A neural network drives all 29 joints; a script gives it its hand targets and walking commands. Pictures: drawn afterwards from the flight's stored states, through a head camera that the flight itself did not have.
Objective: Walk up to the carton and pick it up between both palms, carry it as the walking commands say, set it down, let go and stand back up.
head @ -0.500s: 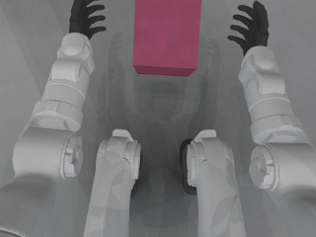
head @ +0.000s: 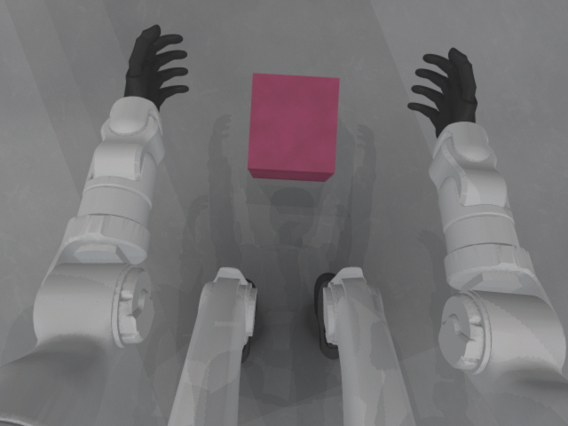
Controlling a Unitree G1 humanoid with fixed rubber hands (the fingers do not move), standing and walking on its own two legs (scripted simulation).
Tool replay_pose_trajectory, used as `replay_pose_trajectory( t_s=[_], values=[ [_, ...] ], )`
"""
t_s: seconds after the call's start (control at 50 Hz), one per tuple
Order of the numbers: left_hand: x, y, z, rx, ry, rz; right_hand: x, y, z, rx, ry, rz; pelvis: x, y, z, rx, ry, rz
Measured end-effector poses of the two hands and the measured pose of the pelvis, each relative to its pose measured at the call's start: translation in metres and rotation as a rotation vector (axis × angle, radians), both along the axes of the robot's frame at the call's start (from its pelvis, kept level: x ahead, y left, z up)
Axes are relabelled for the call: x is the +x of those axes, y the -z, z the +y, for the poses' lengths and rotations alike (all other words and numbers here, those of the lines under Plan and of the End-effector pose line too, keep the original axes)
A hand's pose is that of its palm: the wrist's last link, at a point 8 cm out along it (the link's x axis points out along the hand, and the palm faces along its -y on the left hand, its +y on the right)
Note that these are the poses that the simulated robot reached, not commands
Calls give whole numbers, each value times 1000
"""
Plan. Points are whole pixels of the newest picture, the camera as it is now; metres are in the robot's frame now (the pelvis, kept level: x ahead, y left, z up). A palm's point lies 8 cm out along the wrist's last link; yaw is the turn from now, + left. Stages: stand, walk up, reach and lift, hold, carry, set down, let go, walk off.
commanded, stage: set down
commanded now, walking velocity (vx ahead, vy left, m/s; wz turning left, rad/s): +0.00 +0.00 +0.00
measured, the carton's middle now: (292, 132) +0.57 -0.01 -0.46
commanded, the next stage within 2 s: let go in 0.50 s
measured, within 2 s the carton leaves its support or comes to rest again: neither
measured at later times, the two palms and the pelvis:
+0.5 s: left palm (87, 47) +0.51 +0.18 +0.02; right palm (529, 77) +0.49 -0.20 +0.02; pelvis +0.03 -0.01 +0.13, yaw +0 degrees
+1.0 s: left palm out of the picture +0.38 +0.21 +0.11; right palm out of the picture +0.36 -0.23 +0.11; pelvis +0.08 -0.01 +0.20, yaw +0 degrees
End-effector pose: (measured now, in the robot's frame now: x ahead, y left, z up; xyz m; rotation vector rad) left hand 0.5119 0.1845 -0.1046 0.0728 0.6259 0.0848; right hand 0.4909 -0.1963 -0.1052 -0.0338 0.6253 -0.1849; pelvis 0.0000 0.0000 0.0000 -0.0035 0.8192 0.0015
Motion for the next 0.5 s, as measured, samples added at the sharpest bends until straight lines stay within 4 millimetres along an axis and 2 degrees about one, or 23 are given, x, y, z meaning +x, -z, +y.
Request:
replay_pose_trajectory(
  t_s=[0.36, 0.44, 0.5],
  values=[
    [-3, -108, -1, -10, 15, 2, -2, -106, -1, 13, -7, 3, 22, -101, -5, 3, 3, -39],
    [-5, -124, -1, -8, 16, 10, -2, -122, -1, 8, -11, 12, 27, -119, -6, 2, 1, -49],
    [-6, -128, -1, -6, 15, 22, -1, -128, 0, -2, -16, 20, 30, -127, -7, 1, -1, -49]
  ],
)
